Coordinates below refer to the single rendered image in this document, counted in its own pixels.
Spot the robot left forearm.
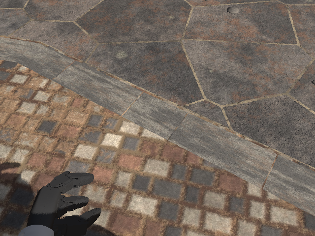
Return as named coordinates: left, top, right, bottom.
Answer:
left=18, top=224, right=54, bottom=236

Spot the left robot hand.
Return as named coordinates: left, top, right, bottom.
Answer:
left=27, top=171, right=101, bottom=236

